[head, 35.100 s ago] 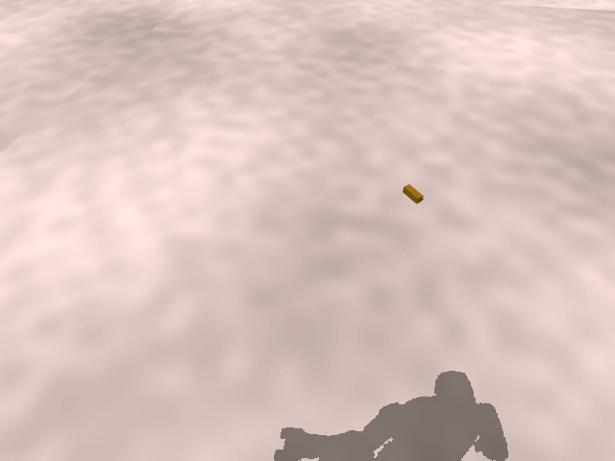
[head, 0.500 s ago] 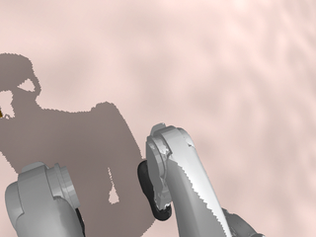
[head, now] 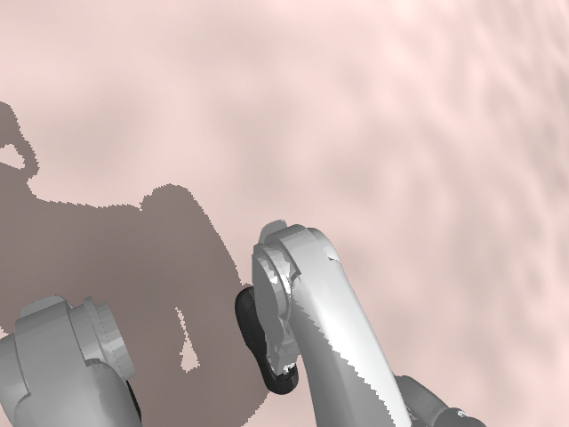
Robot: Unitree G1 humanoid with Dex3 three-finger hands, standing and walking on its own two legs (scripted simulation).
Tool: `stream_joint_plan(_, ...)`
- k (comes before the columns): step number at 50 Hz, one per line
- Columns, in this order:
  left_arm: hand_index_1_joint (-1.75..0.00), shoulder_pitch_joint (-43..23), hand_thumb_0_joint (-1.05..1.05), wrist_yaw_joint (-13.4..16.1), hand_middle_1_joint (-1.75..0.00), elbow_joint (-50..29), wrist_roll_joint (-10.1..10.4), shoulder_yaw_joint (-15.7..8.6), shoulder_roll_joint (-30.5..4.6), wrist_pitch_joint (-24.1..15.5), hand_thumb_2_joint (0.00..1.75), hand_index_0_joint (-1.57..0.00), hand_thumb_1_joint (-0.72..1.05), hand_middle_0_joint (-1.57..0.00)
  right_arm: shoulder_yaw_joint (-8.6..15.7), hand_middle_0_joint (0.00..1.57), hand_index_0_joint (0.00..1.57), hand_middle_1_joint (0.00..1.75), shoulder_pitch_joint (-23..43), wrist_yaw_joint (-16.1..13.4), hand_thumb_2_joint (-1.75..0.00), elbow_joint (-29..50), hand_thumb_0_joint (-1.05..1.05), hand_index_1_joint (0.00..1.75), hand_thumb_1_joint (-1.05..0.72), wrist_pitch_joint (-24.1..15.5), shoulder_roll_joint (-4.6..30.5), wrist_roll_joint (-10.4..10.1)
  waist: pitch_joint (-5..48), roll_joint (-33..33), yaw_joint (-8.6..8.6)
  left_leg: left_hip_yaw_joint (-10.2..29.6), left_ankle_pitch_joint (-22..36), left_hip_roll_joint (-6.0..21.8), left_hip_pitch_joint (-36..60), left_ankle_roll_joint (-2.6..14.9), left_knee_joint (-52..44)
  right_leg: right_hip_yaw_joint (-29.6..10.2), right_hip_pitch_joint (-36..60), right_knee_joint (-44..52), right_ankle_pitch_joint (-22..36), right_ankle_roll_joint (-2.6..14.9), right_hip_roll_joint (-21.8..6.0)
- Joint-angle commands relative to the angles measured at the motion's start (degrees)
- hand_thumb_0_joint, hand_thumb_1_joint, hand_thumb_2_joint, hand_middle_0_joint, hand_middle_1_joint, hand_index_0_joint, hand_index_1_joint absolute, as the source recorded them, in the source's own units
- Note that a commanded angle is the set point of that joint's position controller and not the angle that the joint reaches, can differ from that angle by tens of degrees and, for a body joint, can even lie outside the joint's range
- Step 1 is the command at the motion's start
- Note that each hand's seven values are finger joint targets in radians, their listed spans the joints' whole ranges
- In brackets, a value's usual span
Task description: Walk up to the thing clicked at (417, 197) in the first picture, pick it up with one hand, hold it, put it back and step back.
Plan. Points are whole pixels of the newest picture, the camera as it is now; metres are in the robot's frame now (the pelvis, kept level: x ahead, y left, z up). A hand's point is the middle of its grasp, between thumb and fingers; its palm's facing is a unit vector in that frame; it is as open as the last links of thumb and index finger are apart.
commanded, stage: rest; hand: left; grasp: from above
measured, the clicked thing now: out of the picture +0.45 +0.32 -0.27
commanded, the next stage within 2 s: open in 0.30 s
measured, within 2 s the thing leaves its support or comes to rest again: neither
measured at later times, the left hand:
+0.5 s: hand out of the picture +0.44 +0.31 -0.24, palm faces -0.42 -0.15 -0.89, open 6.5 cm
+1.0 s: hand out of the picture +0.44 +0.31 -0.25, palm faces -0.42 -0.15 -0.89, open 10.7 cm
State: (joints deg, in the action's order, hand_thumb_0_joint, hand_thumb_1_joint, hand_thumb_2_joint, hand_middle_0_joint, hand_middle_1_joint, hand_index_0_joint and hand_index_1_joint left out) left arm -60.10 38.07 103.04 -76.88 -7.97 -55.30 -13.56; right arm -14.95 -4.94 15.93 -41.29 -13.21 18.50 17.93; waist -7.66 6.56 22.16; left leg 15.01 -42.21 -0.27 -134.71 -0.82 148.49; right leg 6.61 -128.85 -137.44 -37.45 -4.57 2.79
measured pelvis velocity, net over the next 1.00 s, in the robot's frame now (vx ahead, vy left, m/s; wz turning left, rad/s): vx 0.00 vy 0.00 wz -0.02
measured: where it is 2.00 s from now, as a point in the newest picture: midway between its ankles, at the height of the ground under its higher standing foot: (206, 400)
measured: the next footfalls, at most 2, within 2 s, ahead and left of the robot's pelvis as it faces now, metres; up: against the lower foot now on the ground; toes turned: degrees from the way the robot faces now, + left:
none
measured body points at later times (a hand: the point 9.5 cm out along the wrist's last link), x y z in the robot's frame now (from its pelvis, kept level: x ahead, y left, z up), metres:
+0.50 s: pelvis +0.00 +0.00 +0.00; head +0.26 +0.13 +0.34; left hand +0.46 +0.32 -0.19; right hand +0.05 -0.25 -0.05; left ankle +0.06 +0.13 -0.26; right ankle +0.12 -0.13 -0.26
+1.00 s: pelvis +0.00 +0.00 +0.00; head +0.27 +0.13 +0.34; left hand +0.46 +0.32 -0.19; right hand +0.05 -0.25 -0.05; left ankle +0.06 +0.13 -0.26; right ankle +0.12 -0.13 -0.26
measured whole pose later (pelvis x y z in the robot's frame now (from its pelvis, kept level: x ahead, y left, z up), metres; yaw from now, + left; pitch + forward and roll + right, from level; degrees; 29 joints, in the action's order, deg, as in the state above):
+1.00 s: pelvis +0.00 +0.00 +0.00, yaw -1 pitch +26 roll -15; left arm -60.9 38.7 103.0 -74.4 -6.0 -57.7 -13.3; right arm -17.5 -3.8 16.9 -39.6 -16.3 20.2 17.4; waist -10.5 8.1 22.6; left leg 16.4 -42.2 0.0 -133.6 -1.0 148.2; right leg 7.9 -127.5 -136.0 -36.7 -4.9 3.2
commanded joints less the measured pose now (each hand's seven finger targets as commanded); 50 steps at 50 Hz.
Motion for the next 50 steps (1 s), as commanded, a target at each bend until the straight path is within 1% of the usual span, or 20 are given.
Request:
stream_joint_plan(1,-0.07,-15.0,0.0,2.1,-0.09,-5.2,1.1,-0.1,-11.4,0.1,0.15,-1.33,0.98,-1.32,4.6,0.2,0.2,0.3,-10.0,0.2,-0.9,-0.5,0.0,0.3,-0.9,-0.7,19.3,-0.2,33.9,-29.6,3.25,-6.9,13.0,1.5,28.0,0.83,-16.7,9.6,18.6,9.9,14.4,5.05,1.7)
stream_joint_plan(2,-0.08,-15.3,0.0,2.5,-0.09,-5.4,1.0,-0.3,-12.2,-0.1,0.17,-1.33,0.97,-1.32,4.6,0.2,0.2,0.3,-9.7,0.1,-0.9,-0.4,0.0,0.3,-0.9,-0.7,19.6,-0.4,34.1,-29.1,2.81,-6.5,12.1,1.6,27.4,0.82,-17.0,9.6,18.3,10.1,13.7,5.13,1.8)
stream_joint_plan(6,-0.09,-14.8,0.0,2.9,-0.11,-4.6,0.9,0.4,-12.1,0.1,0.17,-1.34,0.98,-1.32,4.1,0.2,0.2,0.3,-8.6,0.3,-0.9,-0.1,0.0,0.3,-0.9,-1.2,19.6,-0.5,33.3,-28.6,2.87,-6.7,10.6,1.5,26.3,0.92,-16.6,9.4,18.4,10.1,12.7,5.13,1.8)
stream_joint_plan(10,-0.09,-14.8,0.0,3.4,-0.1,-5.1,1.3,0.1,-12.1,0.3,0.17,-1.32,0.96,-1.31,4.0,0.2,0.2,0.3,-8.8,0.6,-0.9,0.1,0.0,0.3,-0.9,-1.5,20.1,-0.3,33.9,-28.7,3.1,-5.7,12.3,1.8,27.6,0.67,-17.1,9.8,18.9,10.0,14.0,5.05,1.9)
stream_joint_plan(14,-0.1,-14.6,0.0,3.2,-0.11,-3.6,1.5,1.4,-11.2,0.6,0.18,-1.31,0.95,-1.31,3.3,0.2,0.2,0.3,-8.2,1.0,-0.9,0.5,0.0,0.3,-0.91,-2.2,20.1,-0.3,32.1,-27.8,3.66,-5.7,12.0,1.8,26.6,0.72,-16.1,9.9,18.6,9.8,14.3,4.8,1.8)
stream_joint_plan(18,-0.1,-14.6,0.0,3.3,-0.11,-3.7,2.0,0.5,-13.4,0.6,0.18,-1.31,0.94,-1.3,3.2,0.2,0.2,0.3,-8.7,1.0,-0.9,0.7,0.0,0.3,-0.91,-2.5,20.9,-0.7,32.2,-27.9,3.41,-5.6,11.7,1.9,26.4,0.85,-16.7,9.7,19.5,10.7,13.8,4.88,2.0)
stream_joint_plan(20,-0.09,-14.2,0.0,3.0,-0.1,-3.3,2.0,0.7,-12.8,0.7,0.17,-1.32,0.95,-1.31,2.9,0.2,0.2,0.3,-9.4,1.3,-0.91,0.8,0.0,0.3,-0.91,-2.5,20.7,-0.3,32.7,-27.8,3.75,-5.7,12.7,1.9,26.8,0.9,-16.1,9.9,20.0,10.4,14.8,4.71,2.0)
stream_joint_plan(22,-0.11,-14.2,0.0,2.6,-0.11,-3.6,2.5,1.7,-12.1,0.6,0.17,-1.16,0.79,-1.15,2.9,0.2,0.2,0.3,-8.7,1.3,-0.9,0.8,0.0,0.3,-0.9,-2.8,20.7,-0.5,32.0,-28.4,3.94,-5.8,11.9,1.9,26.9,0.81,-16.3,9.7,20.2,10.5,14.3,4.78,2.0)
stream_joint_plan(23,-0.12,-15.0,0.0,2.8,-0.12,-4.7,2.5,0.8,-13.6,0.5,0.16,-1.08,0.71,-1.07,3.0,0.2,0.2,0.3,-8.7,1.1,-0.9,0.7,0.0,0.3,-0.9,-2.8,20.9,-0.7,33.0,-28.7,3.35,-5.4,12.0,2.0,27.1,0.74,-16.6,9.8,20.0,10.8,14.1,4.87,2.1)
stream_joint_plan(25,-0.16,-14.3,0.0,2.6,-0.17,-4.4,2.8,1.5,-13.2,0.6,0.18,-0.92,0.55,-0.92,2.9,0.2,0.2,0.3,-8.2,1.0,-0.9,1.0,0.0,0.3,-0.9,-2.8,20.9,-0.6,32.1,-27.4,3.57,-5.5,10.5,2.0,25.6,0.94,-16.5,9.6,20.2,11.3,13.0,4.79,2.1)
stream_joint_plan(26,-0.2,-13.8,0.0,2.8,-0.21,-3.8,2.6,0.8,-13.8,0.5,0.23,-0.88,0.47,-0.87,2.9,0.2,0.2,0.3,-9.0,0.8,-0.9,0.7,0.0,0.3,-0.9,-2.6,21.0,-0.7,32.5,-28.4,3.36,-5.7,11.4,2.0,26.3,0.8,-17.0,9.5,20.9,11.4,13.8,4.95,2.2)
stream_joint_plan(28,-0.26,-13.7,0.0,2.5,-0.26,-4.1,2.7,1.5,-13.3,0.6,0.29,-0.82,0.31,-0.82,2.6,0.2,0.2,0.3,-8.4,0.9,-0.9,0.8,0.0,0.3,-0.9,-2.7,20.6,-0.6,32.7,-28.0,3.37,-5.7,12.0,2.1,26.4,0.81,-16.1,9.6,20.7,10.9,14.4,4.78,2.2)
stream_joint_plan(30,-0.31,-14.3,0.0,2.7,-0.3,-5.3,2.8,1.0,-14.0,0.3,0.37,-0.75,0.22,-0.76,3.1,0.2,0.2,0.3,-9.1,0.7,-0.9,0.7,0.0,0.3,-0.9,-2.4,21.0,-0.9,33.7,-29.6,3.14,-5.5,12.7,2.1,27.6,0.58,-17.2,9.6,21.3,11.0,14.7,5.12,2.3)
stream_joint_plan(32,-0.35,-13.9,0.0,2.5,-0.34,-4.8,2.7,1.8,-13.2,0.5,0.39,-0.72,0.19,-0.73,2.8,0.2,0.2,0.3,-8.9,0.8,-0.9,0.9,0.0,0.3,-0.9,-2.5,20.7,-0.6,33.4,-29.3,3.56,-5.8,13.0,2.1,27.5,0.74,-16.3,9.7,21.4,11.1,15.2,4.95,2.4)
stream_joint_plan(35,-0.4,-14.4,0.0,2.8,-0.39,-5.0,2.7,1.6,-13.4,0.3,0.46,-0.65,0.11,-0.67,2.9,0.2,0.2,0.3,-8.0,0.6,-0.9,0.9,0.0,0.3,-0.9,-2.6,20.9,-1.1,31.4,-29.0,3.27,-5.0,11.3,2.2,27.2,0.41,-17.4,10.0,19.4,10.6,13.5,5.06,1.9)
stream_joint_plan(36,-0.42,-14.6,0.0,2.8,-0.4,-5.1,2.3,1.3,-13.3,0.2,0.48,-0.64,0.09,-0.65,2.9,0.2,0.2,0.3,-9.1,0.8,-0.9,1.1,0.0,0.3,-0.9,-2.6,21.1,-0.9,31.6,-29.6,3.71,-4.9,11.9,2.1,27.6,0.46,-17.3,10.2,19.0,10.3,14.0,5.04,1.9)
stream_joint_plan(40,-0.48,-14.2,0.0,2.7,-0.47,-4.8,2.8,2.0,-12.9,0.1,0.53,-0.58,0.03,-0.59,2.8,0.2,0.2,0.3,-7.9,0.9,-0.9,1.1,0.0,0.3,-0.9,-2.8,20.9,-1.0,31.3,-28.7,3.79,-5.3,11.3,2.2,27.5,0.42,-17.0,9.8,20.1,10.9,13.9,4.9,1.9)
stream_joint_plan(46,-0.57,-14.1,0.0,2.8,-0.55,-5.7,3.2,1.2,-14.2,0.4,0.63,-0.48,-0.09,-0.5,3.2,0.2,0.2,0.3,-9.6,0.7,-0.9,0.9,0.0,0.3,-0.9,-2.8,21.6,-1.2,33.9,-29.0,3.52,-5.6,13.6,2.2,28.1,0.61,-17.0,9.6,21.9,11.5,15.7,5.01,2.2)
stream_joint_plan(49,-0.61,-13.6,0.0,2.4,-0.59,-5.5,3.4,2.0,-13.1,0.6,0.66,-0.44,-0.12,-0.46,3.0,0.2,0.2,0.3,-8.8,0.7,-0.9,0.9,0.0,0.3,-0.9,-3.0,20.9,-1.1,33.4,-29.0,3.59,-5.8,13.2,2.2,28.2,0.54,-16.5,9.6,21.7,11.1,15.5,4.98,2.2)
stream_joint_plan(50,-0.62,-14.6,0.0,2.6,-0.61,-6.1,3.6,1.2,-14.0,0.4,0.66,-0.43,-0.13,-0.44,2.9,0.2,0.2,0.3,-9.2,0.6,-0.9,0.6,0.0,0.3,-0.9,-2.9,21.0,-1.3,33.8,-29.5,3.34,-5.4,13.6,2.3,28.5,0.43,-17.1,9.9,21.3,11.2,15.4,5.02,2.0)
